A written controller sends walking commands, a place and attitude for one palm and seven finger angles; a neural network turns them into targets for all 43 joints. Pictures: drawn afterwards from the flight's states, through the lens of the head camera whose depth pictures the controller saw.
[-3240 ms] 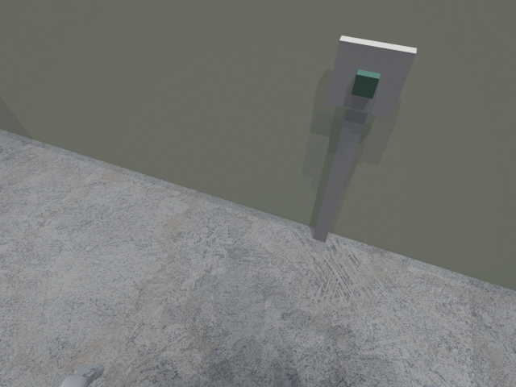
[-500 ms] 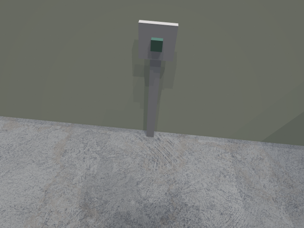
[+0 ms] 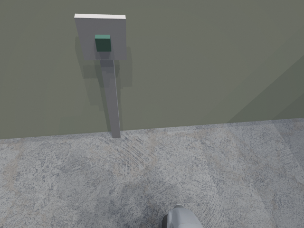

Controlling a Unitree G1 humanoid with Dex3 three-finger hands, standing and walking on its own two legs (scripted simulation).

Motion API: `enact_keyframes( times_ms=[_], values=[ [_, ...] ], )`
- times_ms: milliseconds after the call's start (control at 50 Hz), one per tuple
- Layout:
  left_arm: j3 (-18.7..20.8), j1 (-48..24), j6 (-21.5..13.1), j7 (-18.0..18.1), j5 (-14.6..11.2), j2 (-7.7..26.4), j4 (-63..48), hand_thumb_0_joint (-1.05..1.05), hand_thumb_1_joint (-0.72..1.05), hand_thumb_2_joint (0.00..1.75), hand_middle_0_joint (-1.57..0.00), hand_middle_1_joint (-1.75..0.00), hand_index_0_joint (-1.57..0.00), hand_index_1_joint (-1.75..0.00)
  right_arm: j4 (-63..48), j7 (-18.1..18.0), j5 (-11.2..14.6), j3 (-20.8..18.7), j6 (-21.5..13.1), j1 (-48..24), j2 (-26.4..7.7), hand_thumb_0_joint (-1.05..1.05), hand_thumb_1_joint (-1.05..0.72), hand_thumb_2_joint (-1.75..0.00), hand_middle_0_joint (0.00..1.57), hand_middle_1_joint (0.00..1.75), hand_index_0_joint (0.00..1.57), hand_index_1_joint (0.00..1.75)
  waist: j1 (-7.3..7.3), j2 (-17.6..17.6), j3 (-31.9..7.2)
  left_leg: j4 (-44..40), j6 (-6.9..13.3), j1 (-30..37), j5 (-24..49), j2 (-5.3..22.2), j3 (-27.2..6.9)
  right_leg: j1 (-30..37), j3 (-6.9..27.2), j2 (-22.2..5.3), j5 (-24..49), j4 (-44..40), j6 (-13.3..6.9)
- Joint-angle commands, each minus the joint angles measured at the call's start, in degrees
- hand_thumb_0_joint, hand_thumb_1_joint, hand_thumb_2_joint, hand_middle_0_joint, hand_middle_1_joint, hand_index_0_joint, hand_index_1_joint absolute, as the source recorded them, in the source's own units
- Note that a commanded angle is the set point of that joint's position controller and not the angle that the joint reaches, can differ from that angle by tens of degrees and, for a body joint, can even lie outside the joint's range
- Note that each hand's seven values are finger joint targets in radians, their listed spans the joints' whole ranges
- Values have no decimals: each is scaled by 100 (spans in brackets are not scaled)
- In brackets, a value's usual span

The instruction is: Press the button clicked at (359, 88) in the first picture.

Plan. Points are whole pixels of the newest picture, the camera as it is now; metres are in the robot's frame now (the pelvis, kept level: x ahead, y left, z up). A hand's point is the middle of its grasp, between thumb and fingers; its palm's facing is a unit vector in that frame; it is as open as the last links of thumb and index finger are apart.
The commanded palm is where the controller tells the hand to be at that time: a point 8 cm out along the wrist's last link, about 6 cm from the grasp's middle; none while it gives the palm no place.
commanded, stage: take the last steps up to it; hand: left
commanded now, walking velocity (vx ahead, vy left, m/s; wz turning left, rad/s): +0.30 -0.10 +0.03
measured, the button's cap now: (103, 42) +0.76 +0.17 +0.05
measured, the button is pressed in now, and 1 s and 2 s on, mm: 0 0 0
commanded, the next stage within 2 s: come to a stop and stand still in 0.50 s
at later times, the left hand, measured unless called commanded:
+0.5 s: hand (106, 226) +0.16 +0.12 -0.19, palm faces +0.14 -0.98 -0.13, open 7.3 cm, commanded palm none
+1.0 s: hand (116, 185) +0.27 +0.10 -0.18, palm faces +0.09 -0.97 -0.24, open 7.3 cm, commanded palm none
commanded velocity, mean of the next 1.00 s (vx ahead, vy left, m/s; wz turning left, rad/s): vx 0.05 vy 0.00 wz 0.02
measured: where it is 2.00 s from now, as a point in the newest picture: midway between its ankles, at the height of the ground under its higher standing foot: (150, 227)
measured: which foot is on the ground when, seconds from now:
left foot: down 0.00-0.08, up 0.10-0.48, down 0.50-0.92, up 0.94-1.00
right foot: up 0.00-0.06, down 0.08-0.52, up 0.54-0.88, down 0.90-1.00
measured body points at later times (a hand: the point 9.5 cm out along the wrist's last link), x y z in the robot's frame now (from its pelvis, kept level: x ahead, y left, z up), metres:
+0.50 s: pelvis +0.18 -0.05 -0.01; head +0.18 -0.02 +0.44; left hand +0.15 +0.17 -0.18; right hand +0.31 -0.28 -0.13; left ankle +0.25 +0.05 -0.74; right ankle +0.14 -0.15 -0.74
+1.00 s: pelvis +0.25 -0.08 -0.01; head +0.27 -0.10 +0.44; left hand +0.27 +0.15 -0.16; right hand +0.27 -0.31 -0.18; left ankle +0.23 +0.04 -0.71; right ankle +0.30 -0.20 -0.74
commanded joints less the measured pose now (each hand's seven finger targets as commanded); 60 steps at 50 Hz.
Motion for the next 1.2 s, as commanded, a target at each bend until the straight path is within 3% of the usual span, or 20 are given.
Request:
enact_keyframes(
  times_ms=[0,20,40,60,80,120,200,400,460,480,500,520,600,660,780,840,900,940,1020,1180],
  values=[
    [86,71,-367,70,-49,180,-336,0,90,90,-20,-30,-20,-30,-99,-33,17,-334,-37,138,-1271,0,-90,-90,20,30,20,30,449,1367,-52,371,806,-469,3860,1139,-463,1407,-356,367,-288,-1250,-287],
    [155,934,-458,107,-35,364,-32,0,90,90,-20,-30,-20,-30,-82,-5,58,-348,-25,67,-1266,0,-90,-90,20,30,20,30,830,1068,-612,1355,608,-680,3830,895,-311,2643,-441,518,14,-1710,-328],
    [276,1817,-534,185,-8,831,245,0,90,90,-20,-30,-20,-30,-117,69,113,-338,-15,151,-1108,0,-90,-90,20,30,20,30,1188,184,-1223,2681,448,-1886,2599,654,-232,4290,255,-134,83,-1734,-540],
    [429,2453,-594,295,-15,1413,410,0,90,90,-20,-30,-20,-30,-325,87,191,-227,-23,281,-579,0,-90,-90,20,30,20,30,1252,-1349,-1901,4762,236,-3543,-1302,-324,-244,5531,2595,-1874,419,-2162,-1090],
    [397,2391,-546,338,-123,1519,391,0,90,90,-20,-30,-20,-30,-517,74,201,-212,28,-177,-685,0,-90,-90,20,30,20,30,1222,-885,-1730,5654,418,-3701,-1377,-287,-1039,4690,2986,-2130,257,-2743,-1277],
    [254,1274,-519,368,-110,897,117,0,90,90,-20,-30,-20,-30,-591,103,123,-309,68,-623,-663,0,-90,-90,20,30,20,30,838,-575,-695,6038,437,-3969,-370,143,-1214,3141,2455,-1782,-1240,-3195,-1128],
    [52,782,-636,446,-4,86,-42,0,90,90,-20,-30,-20,-30,-507,157,-9,-298,265,-419,-367,0,-90,-90,20,30,20,30,275,-197,-221,4820,308,-3199,293,262,-967,1708,738,-1099,-196,-3386,-906],
    [54,1217,-624,391,-18,524,87,0,90,90,-20,-30,-20,-30,-1176,297,32,-234,164,-1894,-630,0,-90,-90,20,30,20,30,513,-161,22,2044,283,-2663,485,-79,-581,2281,671,-1048,277,-3196,-1031],
    [48,1300,-572,378,-65,498,179,0,90,90,-20,-30,-20,-30,-1019,242,23,-218,83,-1510,-761,0,-90,-90,20,30,20,30,262,212,-72,1019,361,-1384,979,-287,-390,2055,380,-724,683,-2285,-742],
    [16,1400,-547,355,-85,348,159,0,90,90,-20,-30,-20,-30,-876,192,3,-268,38,-1073,-1079,0,-90,-90,20,30,20,30,129,811,-346,597,582,-483,1372,154,-1055,1523,77,-308,533,-1260,-464],
    [-19,1473,-543,320,-110,77,19,0,90,90,-20,-30,-20,-30,-789,135,-39,-387,29,-579,-1660,0,-90,-90,20,30,20,30,3,1933,-589,43,1175,230,1871,1383,-2620,556,-438,300,-1015,183,-140],
    [-26,1194,-510,344,-43,279,-111,0,90,90,-20,-30,-20,-30,-672,70,-5,-395,69,-366,-1794,0,-90,-90,20,30,20,30,-116,2314,-628,-478,1461,161,1946,1862,-3291,144,-79,468,-2477,1533,-111],
    [-8,1272,-394,299,-18,33,127,0,90,90,-20,-30,-20,-30,-935,-1,66,-175,-8,-1487,-1160,0,-90,-90,20,30,20,30,478,712,-121,-519,1207,-1084,2905,1237,-1757,336,441,-116,-1237,1858,59],
    [-57,1705,-200,408,-66,-214,305,0,90,90,-20,-30,-20,-30,-941,-64,96,-137,3,-1762,-992,0,-90,-90,20,30,20,30,695,795,-494,-222,1045,-1379,4672,884,-890,1322,359,-43,-815,716,226],
    [-40,1362,-92,474,-33,2,76,0,90,90,-20,-30,-20,-30,-809,-43,110,-325,241,-1770,-1286,0,-90,-90,20,30,20,30,545,1298,-367,105,1135,-1211,4163,883,-938,1547,35,117,-776,-509,205],
    [27,1532,-168,499,-13,194,39,0,90,90,-20,-30,-20,-30,-825,-2,112,-402,345,-1787,-1288,0,-90,-90,20,30,20,30,693,1052,-407,688,823,-1420,3239,657,-902,2101,46,91,275,-1568,134],
    [137,1459,-272,526,4,983,-88,0,90,90,-20,-30,-20,-30,-922,84,166,-368,470,-1452,-707,0,-90,-90,20,30,20,30,626,-651,-655,2501,197,-2263,-851,-592,-521,2520,1479,-1729,3630,-2275,-759],
    [149,1277,-251,581,-5,882,-118,0,90,90,-20,-30,-20,-30,-1013,52,129,-391,637,-1638,-796,0,-90,-90,20,30,20,30,702,-1242,-706,3826,199,-2534,-1267,-569,-1126,2212,1785,-1844,3235,-2493,-1142],
    [219,795,-214,653,4,835,-381,0,90,90,-20,-30,-20,-30,-1016,140,89,-417,682,-1676,-925,0,-90,-90,20,30,20,30,664,-719,-504,4571,76,-2977,-492,-502,-1307,2119,1294,-1591,1942,-2546,-1064],
    [262,466,-122,561,34,958,-556,0,90,90,-20,-30,-20,-30,-977,214,105,-287,487,-1105,-710,0,-90,-90,20,30,20,30,531,-968,-571,1432,224,-1396,-29,-663,-698,1446,1132,-991,-1565,-2971,-634]
  ],
)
